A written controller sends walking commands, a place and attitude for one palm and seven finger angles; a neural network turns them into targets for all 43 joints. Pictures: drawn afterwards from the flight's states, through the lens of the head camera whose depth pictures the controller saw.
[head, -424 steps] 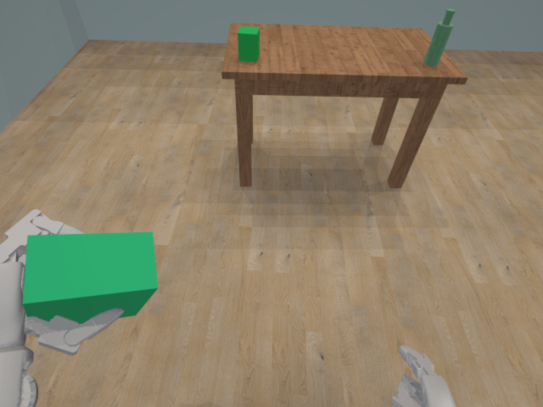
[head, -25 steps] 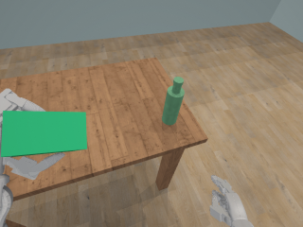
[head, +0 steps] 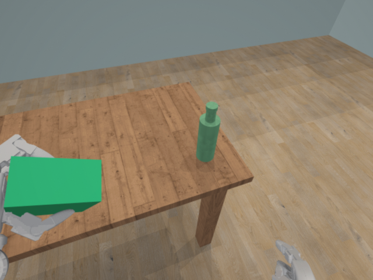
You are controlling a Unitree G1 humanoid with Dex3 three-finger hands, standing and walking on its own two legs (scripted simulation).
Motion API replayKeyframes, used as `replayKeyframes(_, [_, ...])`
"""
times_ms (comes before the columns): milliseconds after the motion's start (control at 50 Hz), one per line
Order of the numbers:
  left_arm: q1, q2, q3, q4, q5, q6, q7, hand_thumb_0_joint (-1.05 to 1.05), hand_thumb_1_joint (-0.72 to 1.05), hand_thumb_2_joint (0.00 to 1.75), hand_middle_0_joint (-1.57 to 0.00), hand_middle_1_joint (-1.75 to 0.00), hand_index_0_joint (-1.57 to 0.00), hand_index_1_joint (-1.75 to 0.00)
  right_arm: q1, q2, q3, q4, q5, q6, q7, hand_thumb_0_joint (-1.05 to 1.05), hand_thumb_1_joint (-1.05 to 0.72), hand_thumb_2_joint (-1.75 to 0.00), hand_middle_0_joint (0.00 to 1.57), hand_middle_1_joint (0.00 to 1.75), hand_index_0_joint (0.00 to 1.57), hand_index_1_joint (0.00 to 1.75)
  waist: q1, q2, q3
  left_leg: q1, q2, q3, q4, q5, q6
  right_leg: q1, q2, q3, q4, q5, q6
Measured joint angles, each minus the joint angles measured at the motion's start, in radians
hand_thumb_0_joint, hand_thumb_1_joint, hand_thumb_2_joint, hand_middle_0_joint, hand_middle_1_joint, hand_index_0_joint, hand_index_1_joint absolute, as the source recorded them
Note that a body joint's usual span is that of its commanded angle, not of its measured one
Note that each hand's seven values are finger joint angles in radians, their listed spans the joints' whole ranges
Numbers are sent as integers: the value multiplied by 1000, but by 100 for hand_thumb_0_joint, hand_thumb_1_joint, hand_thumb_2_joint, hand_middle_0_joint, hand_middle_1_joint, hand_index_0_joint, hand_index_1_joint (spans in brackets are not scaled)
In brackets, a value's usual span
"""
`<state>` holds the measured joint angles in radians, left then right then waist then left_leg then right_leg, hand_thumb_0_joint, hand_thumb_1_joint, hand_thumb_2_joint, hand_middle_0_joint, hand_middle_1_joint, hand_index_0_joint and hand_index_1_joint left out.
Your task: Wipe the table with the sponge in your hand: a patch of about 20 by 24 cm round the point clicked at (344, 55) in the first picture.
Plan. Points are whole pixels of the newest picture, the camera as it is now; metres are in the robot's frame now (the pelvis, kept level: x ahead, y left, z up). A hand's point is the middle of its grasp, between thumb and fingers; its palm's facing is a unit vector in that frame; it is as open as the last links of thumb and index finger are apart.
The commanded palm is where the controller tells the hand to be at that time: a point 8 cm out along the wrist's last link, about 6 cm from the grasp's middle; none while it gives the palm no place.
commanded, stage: shuffle to correct the standing spot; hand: left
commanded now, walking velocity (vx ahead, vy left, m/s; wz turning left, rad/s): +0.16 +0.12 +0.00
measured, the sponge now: (66, 189) +0.23 +0.21 +0.15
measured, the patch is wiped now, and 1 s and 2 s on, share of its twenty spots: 0.00 0.00 0.00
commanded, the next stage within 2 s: come to a stop and stand still in 1.70 s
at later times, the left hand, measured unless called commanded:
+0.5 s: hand (37, 190) +0.22 +0.25 +0.16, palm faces +0.37 -0.83 -0.41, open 10.5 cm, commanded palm +0.16 +0.28 +0.19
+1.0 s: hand (42, 189) +0.22 +0.24 +0.16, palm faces +0.37 -0.84 -0.39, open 10.5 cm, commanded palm +0.16 +0.28 +0.19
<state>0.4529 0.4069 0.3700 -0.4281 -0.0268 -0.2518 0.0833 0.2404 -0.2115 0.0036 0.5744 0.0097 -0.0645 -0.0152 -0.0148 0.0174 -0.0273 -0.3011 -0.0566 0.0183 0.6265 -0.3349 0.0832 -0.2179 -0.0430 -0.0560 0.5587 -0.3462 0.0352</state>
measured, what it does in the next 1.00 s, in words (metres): stands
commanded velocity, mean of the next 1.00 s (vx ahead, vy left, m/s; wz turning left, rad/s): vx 0.16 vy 0.12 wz -0.04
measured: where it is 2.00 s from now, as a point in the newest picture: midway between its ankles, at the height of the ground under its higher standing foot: outside the picture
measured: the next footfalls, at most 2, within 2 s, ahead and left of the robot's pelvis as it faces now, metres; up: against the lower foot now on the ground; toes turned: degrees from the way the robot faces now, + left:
right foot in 1.48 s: +0.12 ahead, -0.09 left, +0.00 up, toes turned -5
left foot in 1.80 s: +0.11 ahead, +0.22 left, +0.00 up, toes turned +0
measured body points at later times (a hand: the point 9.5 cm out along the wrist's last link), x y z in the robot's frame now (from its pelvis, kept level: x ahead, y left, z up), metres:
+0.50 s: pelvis +0.00 +0.00 +0.00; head +0.00 +0.01 +0.45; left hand +0.19 +0.29 +0.19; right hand +0.16 -0.23 -0.07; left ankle +0.00 +0.06 -0.73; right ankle -0.03 -0.15 -0.73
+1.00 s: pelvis +0.00 +0.00 +0.00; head +0.00 +0.01 +0.45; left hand +0.19 +0.29 +0.18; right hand +0.17 -0.24 -0.07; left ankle +0.00 +0.06 -0.73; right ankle -0.03 -0.15 -0.73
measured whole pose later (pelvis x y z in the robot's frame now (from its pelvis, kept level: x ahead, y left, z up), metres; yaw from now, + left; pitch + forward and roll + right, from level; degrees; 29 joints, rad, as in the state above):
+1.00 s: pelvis +0.00 +0.00 +0.00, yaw +0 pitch +0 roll -1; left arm 0.44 0.35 0.34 -0.44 -0.01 -0.21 0.11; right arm 0.23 -0.21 -0.01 0.59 0.00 -0.08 -0.03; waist 0.00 0.00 0.00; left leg -0.27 -0.07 0.03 0.60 -0.33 0.09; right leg -0.21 -0.06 -0.04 0.59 -0.36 -0.01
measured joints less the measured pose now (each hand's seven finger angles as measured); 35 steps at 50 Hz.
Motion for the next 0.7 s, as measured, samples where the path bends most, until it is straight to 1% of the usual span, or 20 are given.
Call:
replayKeyframes(100, [-6, -25, -2, 34, -1, 16, 5, -1, -53, 101, -67, -138, -69, -136, 8, -7, -4, 8, 4, 1, -8, 1, -91, -90, 21, 30, 20, 30, 8, -8, -9, 3, -2, 0, 4, -3, -1, -2, -2, 1, 14, -9, 0])
replayKeyframes(200, [-24, -50, -29, 7, 9, 22, 7, -1, -53, 101, -67, -138, -69, -136, 2, -13, -7, 7, 1, -17, -10, 1, -91, -90, 21, 30, 20, 30, 12, -12, 12, 10, -7, -2, -3, 4, 1, 3, -7, -2, 17, -8, -2])
replayKeyframes(280, [-23, -29, -30, -18, 7, 8, 8, -1, -53, 101, -67, -138, -69, -136, -13, -10, -5, 2, 3, -19, -4, 1, -91, -90, 21, 30, 20, 30, 6, -5, 20, 1, 0, -9, 4, 7, -2, 5, 0, -10, 2, 4, 0])
replayKeyframes(360, [-1, -13, -9, -23, -2, -3, 10, -1, -53, 101, -67, -138, -69, -136, -24, -5, -2, 3, 3, -5, -4, 1, -91, -90, 21, 30, 20, 30, 9, -12, 14, -5, 2, 4, 12, 0, -1, -9, 1, 4, 17, -1, -2])
replayKeyframes(440, [1, -23, 2, 1, 3, 13, 12, -1, -53, 101, -67, -138, -69, -136, -18, 0, -2, -3, 1, -4, -11, 1, -91, -90, 21, 30, 20, 30, 14, -16, 16, 7, -3, 19, -5, 3, 5, -14, -4, 18, 28, -5, -23])
replayKeyframes(460, [-5, -26, 0, 8, 6, 17, 13, -1, -53, 101, -67, -138, -69, -136, -15, 1, -2, -3, -1, -8, -12, 1, -91, -90, 21, 30, 20, 30, 14, -13, 18, 10, -3, 17, -9, 6, 6, -8, -4, 16, 20, -3, -24])
replayKeyframes(520, [-25, -39, -12, 14, 10, 25, 16, -1, -53, 102, -67, -138, -69, -136, -6, 0, -1, 2, -3, -17, -10, 1, -91, -90, 21, 30, 20, 30, 14, 1, 25, 11, 2, 4, -13, 11, 5, 12, 2, 3, -18, 15, -8])
replayKeyframes(580, [-26, -37, -21, -9, 8, 21, 19, -1, -53, 102, -67, -138, -69, -136, -8, 2, 4, 11, -1, -15, -5, 1, -91, -90, 21, 30, 20, 30, 14, -5, 29, 6, 1, 1, -6, 9, 3, 10, 1, 0, -15, 15, -1])
replayKeyframes(640, [-12, -31, -22, -31, 5, 17, 17, -1, -53, 102, -67, -138, -69, -136, -14, 5, 5, 12, -1, -9, -4, 1, -90, -90, 21, 30, 20, 30, 11, -16, 30, 7, -4, 7, -2, 4, 4, 0, -5, 6, 8, 2, -4])
replayKeyframes(700, [0, -25, -19, -32, 6, 17, 15, -1, -53, 102, -67, -138, -69, -136, -12, 7, 1, 7, -2, -9, -6, 1, -90, -90, 21, 30, 20, 30, 6, -13, 27, 11, -5, 5, -6, 5, 5, 4, -5, 4, 8, -1, -13])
